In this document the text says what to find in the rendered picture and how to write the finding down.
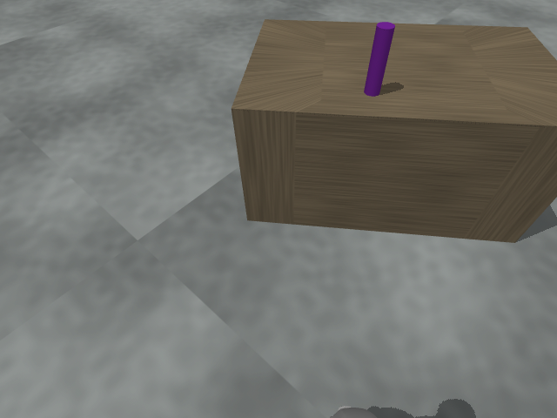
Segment can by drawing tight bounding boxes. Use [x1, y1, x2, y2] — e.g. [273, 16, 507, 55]
[364, 22, 395, 97]

